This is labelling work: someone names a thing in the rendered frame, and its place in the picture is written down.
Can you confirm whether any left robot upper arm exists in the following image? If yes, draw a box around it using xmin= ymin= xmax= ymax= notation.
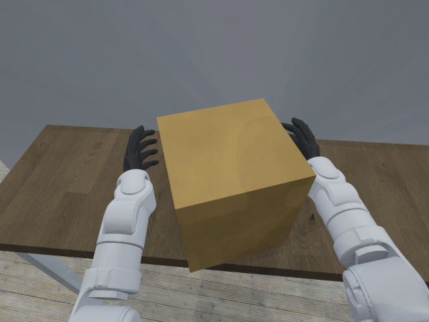
xmin=71 ymin=305 xmax=141 ymax=322

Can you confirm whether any table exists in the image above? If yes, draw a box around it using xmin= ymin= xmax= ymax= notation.
xmin=0 ymin=125 xmax=429 ymax=295

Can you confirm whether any right robot hand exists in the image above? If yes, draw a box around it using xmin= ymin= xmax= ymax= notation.
xmin=281 ymin=117 xmax=320 ymax=160

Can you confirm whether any right robot forearm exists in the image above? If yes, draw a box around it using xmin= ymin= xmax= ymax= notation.
xmin=307 ymin=156 xmax=429 ymax=300

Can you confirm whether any right robot upper arm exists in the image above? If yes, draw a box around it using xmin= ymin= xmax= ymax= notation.
xmin=343 ymin=256 xmax=429 ymax=322

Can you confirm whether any left robot hand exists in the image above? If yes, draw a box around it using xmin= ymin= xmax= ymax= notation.
xmin=123 ymin=125 xmax=159 ymax=173

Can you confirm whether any left robot forearm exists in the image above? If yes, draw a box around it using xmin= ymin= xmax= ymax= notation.
xmin=68 ymin=169 xmax=156 ymax=322

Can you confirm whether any carton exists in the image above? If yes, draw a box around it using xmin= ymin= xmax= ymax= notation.
xmin=157 ymin=98 xmax=317 ymax=273

